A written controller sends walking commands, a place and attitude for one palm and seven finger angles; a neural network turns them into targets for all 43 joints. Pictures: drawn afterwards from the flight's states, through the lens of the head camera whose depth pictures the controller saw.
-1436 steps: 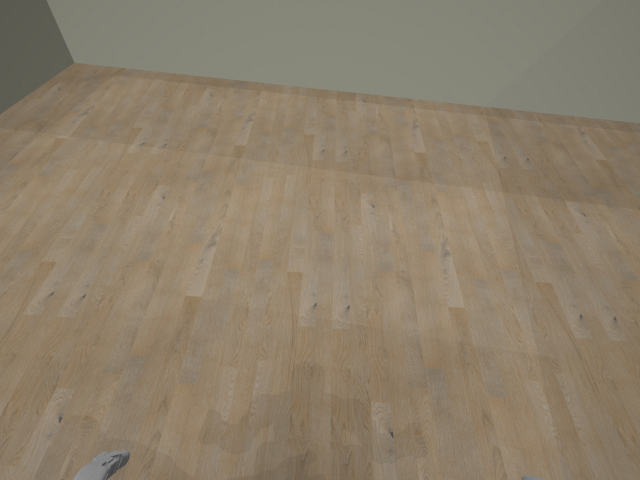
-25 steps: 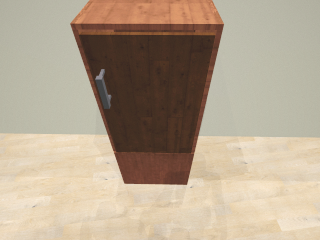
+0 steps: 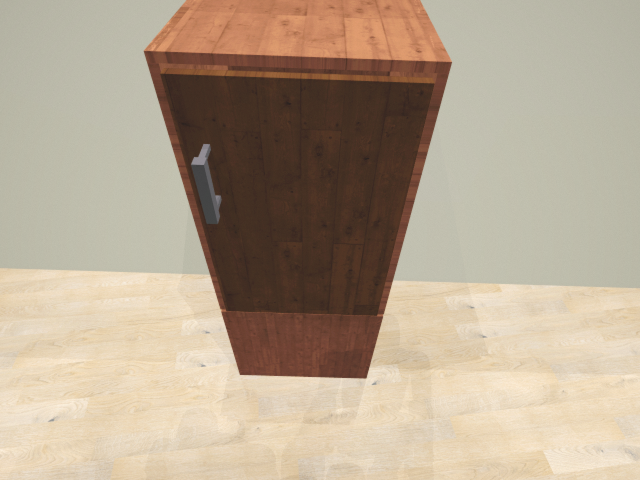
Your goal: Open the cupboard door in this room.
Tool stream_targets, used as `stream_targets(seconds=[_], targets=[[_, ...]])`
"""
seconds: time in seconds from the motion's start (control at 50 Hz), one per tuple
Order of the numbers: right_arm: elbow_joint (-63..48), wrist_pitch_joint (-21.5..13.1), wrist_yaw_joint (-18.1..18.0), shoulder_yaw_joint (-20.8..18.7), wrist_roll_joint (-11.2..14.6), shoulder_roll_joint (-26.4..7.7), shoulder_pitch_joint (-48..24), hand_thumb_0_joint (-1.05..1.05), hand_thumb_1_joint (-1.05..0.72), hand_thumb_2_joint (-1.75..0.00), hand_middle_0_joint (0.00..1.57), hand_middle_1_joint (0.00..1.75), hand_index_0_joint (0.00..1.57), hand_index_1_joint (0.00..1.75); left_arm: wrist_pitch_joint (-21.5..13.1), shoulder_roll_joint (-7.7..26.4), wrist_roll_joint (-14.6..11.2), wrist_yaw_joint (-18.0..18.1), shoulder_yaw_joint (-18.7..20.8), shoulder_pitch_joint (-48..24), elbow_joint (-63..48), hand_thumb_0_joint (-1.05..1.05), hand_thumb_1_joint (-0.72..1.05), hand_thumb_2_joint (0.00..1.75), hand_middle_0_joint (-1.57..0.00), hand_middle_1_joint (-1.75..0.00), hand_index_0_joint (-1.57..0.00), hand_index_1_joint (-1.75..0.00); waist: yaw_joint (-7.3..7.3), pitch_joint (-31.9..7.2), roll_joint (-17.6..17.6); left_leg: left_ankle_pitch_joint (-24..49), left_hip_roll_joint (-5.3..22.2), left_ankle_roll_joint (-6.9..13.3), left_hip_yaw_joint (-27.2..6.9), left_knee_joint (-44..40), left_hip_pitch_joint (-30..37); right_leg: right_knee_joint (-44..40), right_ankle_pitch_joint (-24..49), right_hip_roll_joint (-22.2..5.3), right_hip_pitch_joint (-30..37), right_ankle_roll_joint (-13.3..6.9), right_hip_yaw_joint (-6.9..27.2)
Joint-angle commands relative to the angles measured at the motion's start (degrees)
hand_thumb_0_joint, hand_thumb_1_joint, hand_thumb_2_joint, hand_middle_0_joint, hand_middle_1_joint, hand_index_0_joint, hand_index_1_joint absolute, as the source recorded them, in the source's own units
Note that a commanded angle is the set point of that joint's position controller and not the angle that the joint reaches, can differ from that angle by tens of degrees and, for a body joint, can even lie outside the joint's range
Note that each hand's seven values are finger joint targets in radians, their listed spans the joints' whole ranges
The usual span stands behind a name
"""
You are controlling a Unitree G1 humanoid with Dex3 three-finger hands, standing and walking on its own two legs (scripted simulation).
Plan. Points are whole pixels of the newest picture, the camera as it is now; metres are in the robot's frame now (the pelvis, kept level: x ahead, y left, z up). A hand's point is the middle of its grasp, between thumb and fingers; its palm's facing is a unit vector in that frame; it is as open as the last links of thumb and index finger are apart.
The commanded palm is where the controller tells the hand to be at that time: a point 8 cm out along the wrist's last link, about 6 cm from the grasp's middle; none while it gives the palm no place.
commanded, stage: come to a stop and stand still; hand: left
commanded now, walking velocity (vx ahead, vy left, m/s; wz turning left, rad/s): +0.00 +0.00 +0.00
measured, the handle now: (209, 184) +0.53 +0.22 +0.07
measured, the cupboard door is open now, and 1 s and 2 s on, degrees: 0 0 0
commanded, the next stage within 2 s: look again from close up in 0.14 s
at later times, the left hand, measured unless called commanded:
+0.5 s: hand out of the picture +0.04 +0.17 -0.18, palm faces +0.03 -0.98 -0.18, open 7.4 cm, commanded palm none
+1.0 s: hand out of the picture +0.06 +0.20 -0.19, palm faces -0.01 -0.98 -0.18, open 7.4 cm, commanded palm none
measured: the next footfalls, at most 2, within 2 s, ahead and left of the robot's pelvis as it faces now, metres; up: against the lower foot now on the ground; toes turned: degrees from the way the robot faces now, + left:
right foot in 1.28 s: +0.00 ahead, -0.14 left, +0.00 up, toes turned -4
left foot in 1.62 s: +0.03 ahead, +0.11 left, +0.00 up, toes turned +5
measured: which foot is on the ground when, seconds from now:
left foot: down 0.00-1.00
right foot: down 0.00-1.00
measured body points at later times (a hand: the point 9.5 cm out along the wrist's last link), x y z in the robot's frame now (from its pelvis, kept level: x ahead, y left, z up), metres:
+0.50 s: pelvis +0.04 +0.01 -0.01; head +0.04 +0.01 +0.44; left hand +0.04 +0.22 -0.17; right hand +0.02 -0.21 -0.16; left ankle +0.07 +0.08 -0.74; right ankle +0.00 -0.11 -0.74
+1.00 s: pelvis +0.04 +0.03 -0.01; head +0.07 +0.04 +0.44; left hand +0.06 +0.25 -0.17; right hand +0.08 -0.21 -0.15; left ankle +0.07 +0.08 -0.74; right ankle +0.00 -0.11 -0.74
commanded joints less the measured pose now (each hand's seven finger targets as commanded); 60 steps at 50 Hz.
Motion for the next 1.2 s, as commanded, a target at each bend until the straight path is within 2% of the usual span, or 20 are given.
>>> stream_targets(seconds=[0.0,0.2,0.22,0.24,0.26,0.3,0.32,0.36,0.4,0.44,0.52,0.56,0.74,0.84,0.92,0.98,1.02,1.06,1.1,1.18], targets=[[-1.94,-1.03,-0.36,-1.00,-0.02,-5.33,2.51,0.00,-0.90,-0.90,0.20,0.30,0.20,0.30,-0.12,3.66,0.26,0.30,0.51,7.71,0.57,0.00,0.90,0.90,-0.20,-0.30,-0.20,-0.30,0.56,4.69,-0.38,-18.65,7.87,-1.53,-11.88,-9.06,1.23,-6.55,-6.08,-4.55,-4.96,-0.91,6.60],[-1.30,-1.06,-0.23,-0.23,0.12,-5.19,2.41,0.00,-0.90,-0.90,0.20,0.30,0.20,0.30,-0.62,4.56,0.05,0.33,0.01,7.42,0.90,0.00,0.90,0.90,-0.20,-0.30,-0.20,-0.30,-0.14,6.95,-1.11,-12.54,7.13,-1.66,-9.46,-6.28,3.95,-8.88,-6.06,-5.63,-7.39,-0.95,8.06],[-6.29,-1.46,0.94,0.16,-0.10,-8.78,-4.75,0.00,-0.90,-0.90,0.20,0.30,0.20,0.30,-1.81,7.50,1.16,1.68,-1.23,8.44,0.85,0.00,0.90,0.90,-0.20,-0.30,-0.20,-0.30,2.51,12.14,-5.91,-13.59,4.97,-3.94,-5.83,6.20,-3.97,-11.06,-2.13,-6.61,-8.57,-0.87,9.88],[-7.56,-0.53,1.59,-0.24,-0.21,-6.52,-0.45,0.00,-0.90,-0.90,0.20,0.30,0.20,0.30,-1.95,9.76,0.72,1.26,-0.63,4.03,-2.69,0.00,0.90,0.90,-0.20,-0.30,-0.20,-0.30,-2.13,8.05,-7.89,-15.40,3.31,-3.77,-4.93,12.73,0.35,-15.15,-22.64,-10.74,-15.73,-3.18,14.14],[-6.40,0.00,1.80,-0.31,-0.82,-6.20,1.77,0.00,-0.90,-0.90,0.20,0.30,0.20,0.30,-2.08,10.99,0.81,1.05,0.19,0.05,-4.74,0.00,0.90,0.90,-0.20,-0.30,-0.20,-0.30,-3.45,7.79,-4.18,-13.67,3.17,-3.70,-3.88,16.70,1.99,-15.96,-23.51,-12.92,-18.16,-4.77,14.78],[-6.27,-0.67,1.82,0.29,-0.51,-4.99,4.13,0.00,-0.90,-0.90,0.20,0.30,0.20,0.30,-2.77,10.36,0.08,0.99,0.25,-0.82,-5.73,0.00,0.90,0.90,-0.20,-0.30,-0.20,-0.30,-3.72,2.21,0.50,-9.63,2.91,-2.82,-4.10,15.24,2.69,-11.26,-13.04,-10.83,-11.78,-5.66,11.19],[-6.69,-1.37,1.70,0.68,-0.24,-4.83,3.95,0.00,-0.90,-0.90,0.20,0.30,0.20,0.30,-3.08,9.87,-0.08,0.88,0.21,0.13,-5.29,0.00,0.90,0.90,-0.20,-0.30,-0.20,-0.30,-3.29,0.68,0.43,-7.98,3.24,-2.59,-4.49,11.00,3.50,-8.01,-8.14,-9.65,-9.08,-5.75,10.19],[-6.89,-2.61,1.23,1.02,-0.16,-5.59,3.91,0.00,-0.90,-0.90,0.20,0.30,0.20,0.30,-3.02,8.14,-0.02,0.79,-0.09,1.40,-4.79,0.00,0.90,0.90,-0.20,-0.30,-0.20,-0.30,-1.78,0.99,0.39,-2.60,5.13,-1.56,-6.88,5.99,2.75,-2.64,-0.65,-6.56,-4.96,-4.13,6.88],[-6.85,-2.80,0.73,1.18,-0.13,-7.28,1.81,0.00,-0.90,-0.90,0.20,0.30,0.20,0.30,-2.02,7.26,-0.27,0.61,-0.55,2.54,-4.01,0.00,0.90,0.90,-0.20,-0.30,-0.20,-0.30,-0.07,2.97,5.59,-3.11,6.93,0.18,-10.92,2.69,-0.12,-0.70,-2.60,-4.39,-3.54,-2.84,5.86],[-7.23,-2.69,0.43,1.20,0.01,-8.21,0.29,0.00,-0.90,-0.90,0.20,0.30,0.20,0.30,-1.53,7.24,-0.28,0.47,-0.69,3.49,-3.59,0.00,0.90,0.90,-0.20,-0.30,-0.20,-0.30,0.92,4.61,2.88,-6.39,7.54,0.99,-12.29,0.27,-2.78,-0.93,-2.40,-3.86,-1.71,-2.17,5.22],[-6.63,-3.07,0.26,1.28,-0.02,-8.69,0.60,0.00,-0.90,-0.90,0.20,0.30,0.20,0.30,-1.45,7.86,-0.36,0.49,-0.71,2.33,-4.00,0.00,0.90,0.90,-0.20,-0.30,-0.20,-0.30,0.87,3.33,-1.33,-0.97,6.98,0.80,-11.08,0.77,-0.32,-1.15,2.33,-4.71,0.05,-1.76,5.41],[-5.72,-3.32,0.15,1.38,0.01,-8.64,0.69,0.00,-0.90,-0.90,0.20,0.30,0.20,0.30,-1.43,8.31,-0.26,0.57,-0.60,1.63,-4.07,0.00,0.90,0.90,-0.20,-0.30,-0.20,-0.30,0.79,2.57,-0.82,3.64,6.88,0.74,-10.41,1.32,1.43,-1.03,4.97,-5.17,0.83,-1.46,5.32],[-4.98,-3.05,0.03,1.28,0.06,-10.54,-1.24,0.00,-0.90,-0.90,0.20,0.30,0.20,0.30,-0.68,10.08,-0.38,0.44,-0.51,-0.12,-4.58,0.00,0.90,0.90,-0.20,-0.30,-0.20,-0.30,0.50,1.82,-0.24,6.02,7.26,0.54,-10.09,0.58,5.05,-1.82,4.23,-5.52,0.81,-0.74,5.31],[-5.07,-2.99,-0.20,0.83,0.24,-11.14,-2.33,0.00,-0.90,-0.90,0.20,0.30,0.20,0.30,-0.25,10.64,-0.37,0.56,-0.40,-0.10,-4.79,0.00,0.90,0.90,-0.20,-0.30,-0.20,-0.30,0.38,1.07,0.44,13.13,8.07,0.59,-9.90,0.93,7.88,-0.92,6.82,-5.54,-0.18,-0.25,5.45],[-6.03,-2.46,-0.91,-0.18,0.39,-12.75,-2.21,0.00,-0.90,-0.90,0.20,0.30,0.20,0.30,0.88,10.65,-0.28,0.71,0.09,0.07,-6.20,0.00,0.90,0.90,-0.20,-0.30,-0.20,-0.30,0.25,0.31,3.68,24.71,11.92,2.41,-12.45,0.64,11.13,3.38,2.80,-3.85,-4.20,0.56,4.54],[-6.94,-1.87,-1.48,-1.48,0.20,-14.54,-1.24,0.00,-0.90,-0.90,0.20,0.30,0.20,0.30,2.02,10.77,0.08,0.48,0.74,-0.57,-7.95,0.00,0.90,0.90,-0.20,-0.30,-0.20,-0.30,-0.45,-1.88,5.96,30.97,17.91,6.95,-16.84,-0.62,13.97,14.45,-10.56,-2.19,-9.87,0.78,4.56],[-8.04,-1.33,-1.81,-2.11,0.01,-15.32,-1.85,0.00,-0.90,-0.90,0.20,0.30,0.20,0.30,2.98,10.58,0.31,0.32,1.39,-1.13,-8.51,0.00,0.90,0.90,-0.20,-0.30,-0.20,-0.30,-0.61,-2.94,5.40,26.10,21.35,10.40,-19.55,-2.42,10.38,26.83,-17.19,-2.05,-11.84,0.54,6.82],[-9.28,-0.90,-1.58,-2.37,-0.41,-14.96,-4.36,0.00,-0.90,-0.90,0.20,0.30,0.20,0.30,3.29,9.83,0.50,0.20,1.74,-1.85,-9.31,0.00,0.90,0.90,-0.20,-0.30,-0.20,-0.30,-0.09,-3.05,3.10,21.25,21.49,11.24,-19.37,-2.50,6.56,31.48,-16.03,-2.03,-12.74,0.44,8.10],[-10.31,-0.57,-1.02,-2.63,-0.70,-15.02,-6.86,0.00,-0.90,-0.90,0.20,0.30,0.20,0.30,3.48,8.31,0.27,-0.04,1.79,-1.49,-9.50,0.00,0.90,0.90,-0.20,-0.30,-0.20,-0.30,0.63,-3.77,3.36,12.41,19.53,9.77,-16.60,-3.76,3.88,31.49,-13.18,-1.94,-11.57,0.85,7.22],[-10.31,-0.21,0.59,-2.46,-1.08,-13.55,-8.42,0.00,-0.90,-0.90,0.20,0.30,0.20,0.30,2.08,6.20,0.18,-0.42,0.91,3.21,-7.28,0.00,0.90,0.90,-0.20,-0.30,-0.20,-0.30,1.73,-3.51,6.75,-21.08,13.06,4.71,-13.13,-8.31,-4.65,12.81,-10.27,-0.47,0.74,0.11,1.26]])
